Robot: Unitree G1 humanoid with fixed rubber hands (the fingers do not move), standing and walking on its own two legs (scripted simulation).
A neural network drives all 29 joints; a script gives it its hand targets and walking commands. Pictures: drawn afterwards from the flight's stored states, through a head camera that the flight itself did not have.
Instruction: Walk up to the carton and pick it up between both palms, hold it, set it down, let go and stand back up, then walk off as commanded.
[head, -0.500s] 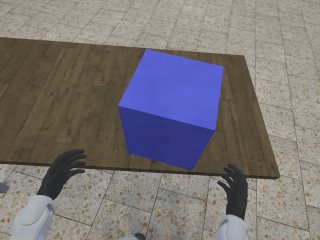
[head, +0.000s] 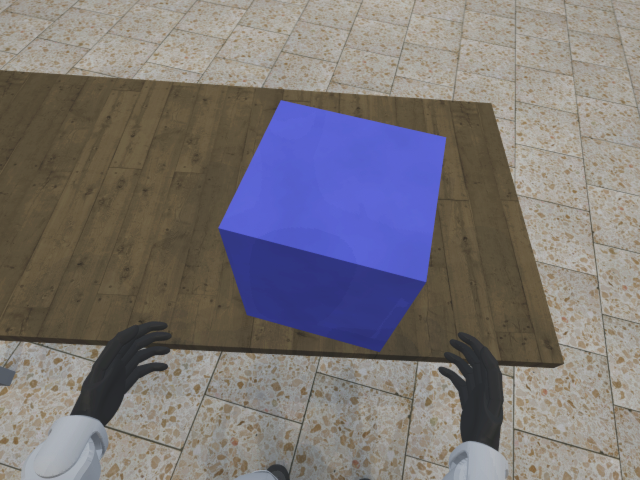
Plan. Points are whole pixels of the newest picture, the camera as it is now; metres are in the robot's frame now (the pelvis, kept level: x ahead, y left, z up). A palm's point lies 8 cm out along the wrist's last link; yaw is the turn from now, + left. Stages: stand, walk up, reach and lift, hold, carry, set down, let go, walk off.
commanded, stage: set down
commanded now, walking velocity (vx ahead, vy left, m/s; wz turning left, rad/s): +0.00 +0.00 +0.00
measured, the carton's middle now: (334, 236) +0.41 -0.01 +0.00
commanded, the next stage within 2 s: let go in 1.56 s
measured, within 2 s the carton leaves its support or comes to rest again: neither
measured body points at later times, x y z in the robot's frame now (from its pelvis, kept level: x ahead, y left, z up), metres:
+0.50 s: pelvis +0.00 +0.00 +0.00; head +0.07 +0.00 +0.44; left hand +0.21 +0.26 -0.04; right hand +0.20 -0.19 -0.02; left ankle +0.01 +0.09 -0.74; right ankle -0.02 -0.15 -0.74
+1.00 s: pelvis +0.00 -0.01 +0.00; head +0.07 +0.00 +0.44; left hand +0.19 +0.27 -0.05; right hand +0.18 -0.21 -0.05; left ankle +0.01 +0.09 -0.74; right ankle -0.02 -0.15 -0.74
